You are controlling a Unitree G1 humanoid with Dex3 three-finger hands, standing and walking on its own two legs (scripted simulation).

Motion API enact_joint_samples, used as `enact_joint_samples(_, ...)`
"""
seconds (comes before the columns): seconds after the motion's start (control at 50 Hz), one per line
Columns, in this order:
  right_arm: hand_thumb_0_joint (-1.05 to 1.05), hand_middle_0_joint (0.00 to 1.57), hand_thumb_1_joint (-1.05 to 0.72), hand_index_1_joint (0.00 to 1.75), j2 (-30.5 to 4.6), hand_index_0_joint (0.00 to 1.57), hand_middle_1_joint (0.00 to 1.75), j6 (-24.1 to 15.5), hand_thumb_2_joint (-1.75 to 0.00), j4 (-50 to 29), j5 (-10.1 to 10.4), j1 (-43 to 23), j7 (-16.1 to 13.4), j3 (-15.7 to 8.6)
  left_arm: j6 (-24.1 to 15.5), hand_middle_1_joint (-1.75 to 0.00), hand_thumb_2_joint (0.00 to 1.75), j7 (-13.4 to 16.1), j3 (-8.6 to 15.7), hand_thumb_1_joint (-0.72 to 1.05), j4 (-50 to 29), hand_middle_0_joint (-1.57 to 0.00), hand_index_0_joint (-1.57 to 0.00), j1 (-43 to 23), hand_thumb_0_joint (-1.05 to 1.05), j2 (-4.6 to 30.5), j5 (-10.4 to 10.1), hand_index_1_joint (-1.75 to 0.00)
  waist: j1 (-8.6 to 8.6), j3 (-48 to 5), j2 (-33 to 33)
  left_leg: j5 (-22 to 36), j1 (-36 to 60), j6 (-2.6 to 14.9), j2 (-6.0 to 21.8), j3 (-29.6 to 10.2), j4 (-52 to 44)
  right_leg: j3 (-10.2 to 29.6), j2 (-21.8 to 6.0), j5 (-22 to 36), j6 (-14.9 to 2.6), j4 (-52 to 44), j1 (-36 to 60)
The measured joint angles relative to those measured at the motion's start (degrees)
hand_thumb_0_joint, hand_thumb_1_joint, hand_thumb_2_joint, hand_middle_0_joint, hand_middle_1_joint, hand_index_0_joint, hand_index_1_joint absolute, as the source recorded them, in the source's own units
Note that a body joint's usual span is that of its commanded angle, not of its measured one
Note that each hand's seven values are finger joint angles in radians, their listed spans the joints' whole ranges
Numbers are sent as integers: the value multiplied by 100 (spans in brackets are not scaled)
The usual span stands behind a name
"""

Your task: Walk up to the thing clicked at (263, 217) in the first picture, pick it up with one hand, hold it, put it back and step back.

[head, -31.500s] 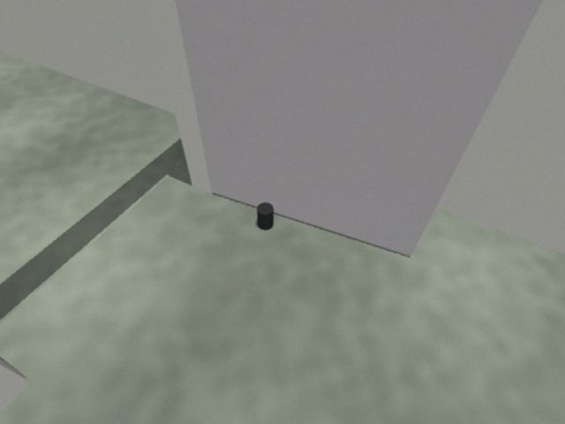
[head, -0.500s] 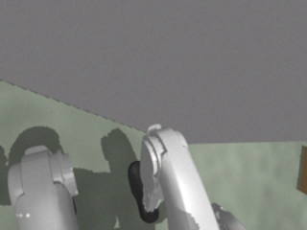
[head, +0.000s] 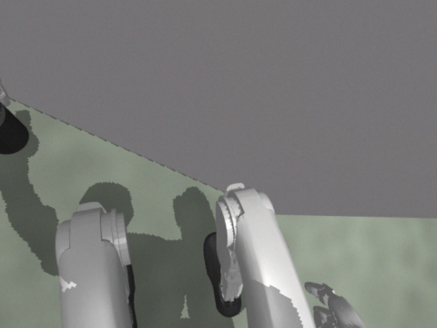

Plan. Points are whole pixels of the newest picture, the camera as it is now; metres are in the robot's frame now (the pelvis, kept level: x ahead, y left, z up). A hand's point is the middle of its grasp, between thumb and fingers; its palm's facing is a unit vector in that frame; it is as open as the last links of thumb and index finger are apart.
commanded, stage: lift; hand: left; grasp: from above
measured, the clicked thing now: out of the picture +0.46 +0.34 -0.21
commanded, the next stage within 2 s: hold in 1.78 s
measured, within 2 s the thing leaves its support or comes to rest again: neither
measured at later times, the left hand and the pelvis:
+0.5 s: hand out of the picture +0.42 +0.34 -0.09, palm faces -0.48 -0.12 -0.87, open 10.0 cm; pelvis +0.00 +0.00 +0.05, yaw +2 degrees
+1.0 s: hand out of the picture +0.35 +0.32 +0.10, palm faces -0.45 -0.14 -0.88, open 10.1 cm; pelvis +0.01 +0.01 +0.20, yaw +6 degrees
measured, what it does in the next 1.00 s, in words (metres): rises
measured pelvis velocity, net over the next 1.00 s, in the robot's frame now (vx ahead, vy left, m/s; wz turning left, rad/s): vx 0.01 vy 0.01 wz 0.11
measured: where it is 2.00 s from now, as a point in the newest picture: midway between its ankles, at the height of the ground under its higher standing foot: (175, 300)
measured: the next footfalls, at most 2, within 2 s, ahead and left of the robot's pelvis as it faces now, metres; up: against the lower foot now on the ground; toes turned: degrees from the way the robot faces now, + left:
none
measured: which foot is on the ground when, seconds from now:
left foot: down 0.00-1.00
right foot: down 0.00-1.00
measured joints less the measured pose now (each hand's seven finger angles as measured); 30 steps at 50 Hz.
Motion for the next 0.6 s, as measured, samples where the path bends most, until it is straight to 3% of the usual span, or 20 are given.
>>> enact_joint_samples(0.2,0,21,-92,30,32,20,29,140,-90,98,60,244,-88,-111,-70,-87,69,8,41,-5,-205,-73,-60,68,2,-34,33,-80,-19,-90,3,94,35,24,-3,72,-127,59,-15,75,9,-92,22)
enact_joint_samples(0.4,0,21,-93,30,208,20,30,236,-90,118,278,362,-170,-304,292,-86,67,-315,-99,-5,-680,-74,-61,474,2,-394,-298,-79,54,-451,89,89,398,85,29,252,-619,205,-36,71,32,-520,328)
enact_joint_samples(0.6,0,21,-93,30,233,20,30,311,-90,0,416,318,-264,-442,414,-85,68,-625,-265,-5,-1534,-74,-61,1223,2,-697,-641,-79,261,-768,170,121,1103,96,37,385,-1356,306,-76,107,30,-1196,972)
